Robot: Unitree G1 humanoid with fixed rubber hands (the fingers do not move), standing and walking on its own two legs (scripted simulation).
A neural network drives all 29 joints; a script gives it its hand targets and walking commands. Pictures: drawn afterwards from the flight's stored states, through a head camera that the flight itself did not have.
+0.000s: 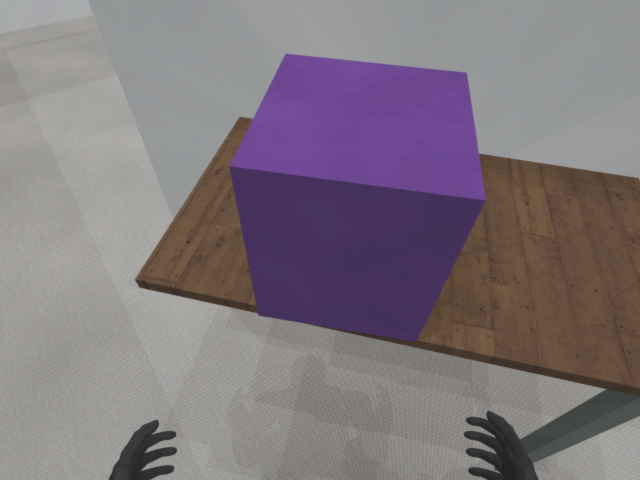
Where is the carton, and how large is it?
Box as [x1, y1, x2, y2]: [229, 54, 485, 341]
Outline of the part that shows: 285,54 229,166 258,315 415,341 485,200 466,73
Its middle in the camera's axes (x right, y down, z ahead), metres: +0.05 -0.05 +0.55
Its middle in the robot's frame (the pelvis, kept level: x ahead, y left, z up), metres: +0.46 +0.02 +0.08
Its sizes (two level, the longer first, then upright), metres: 0.242 0.241 0.291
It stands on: a table, 0.71 m high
